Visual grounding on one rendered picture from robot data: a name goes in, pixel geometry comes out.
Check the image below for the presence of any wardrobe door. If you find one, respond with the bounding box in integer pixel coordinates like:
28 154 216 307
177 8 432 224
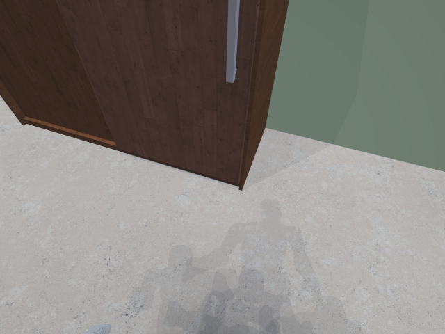
0 0 114 141
56 0 260 184

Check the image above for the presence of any handle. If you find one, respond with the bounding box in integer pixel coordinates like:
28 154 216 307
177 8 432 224
226 0 240 83

